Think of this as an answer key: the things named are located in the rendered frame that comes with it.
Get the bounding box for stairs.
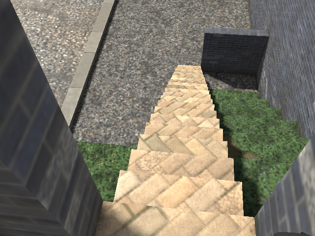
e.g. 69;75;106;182
113;65;244;216

